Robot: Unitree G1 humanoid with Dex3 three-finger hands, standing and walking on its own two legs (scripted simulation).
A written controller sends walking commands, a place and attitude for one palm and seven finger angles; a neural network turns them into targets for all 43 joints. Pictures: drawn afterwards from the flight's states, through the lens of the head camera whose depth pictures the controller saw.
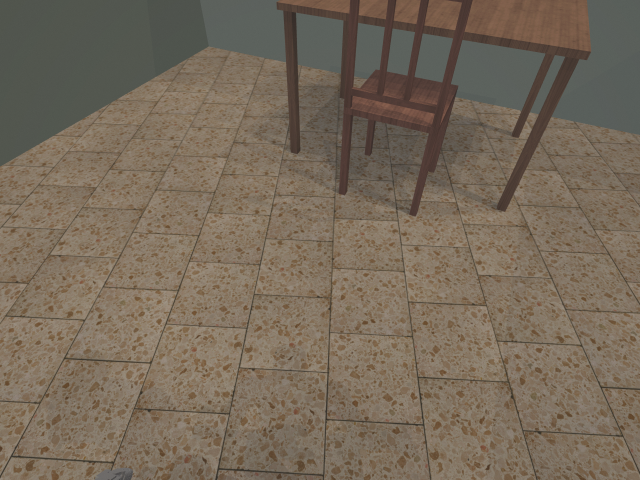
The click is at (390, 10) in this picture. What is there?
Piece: chair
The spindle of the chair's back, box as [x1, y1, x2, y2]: [377, 0, 395, 94]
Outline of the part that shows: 395,0 388,0 377,88 378,94 383,93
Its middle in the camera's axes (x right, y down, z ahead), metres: +0.23 -0.68 +1.37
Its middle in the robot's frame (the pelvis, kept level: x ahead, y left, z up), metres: +1.49 -0.17 -0.05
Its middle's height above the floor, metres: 0.72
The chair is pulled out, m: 0.00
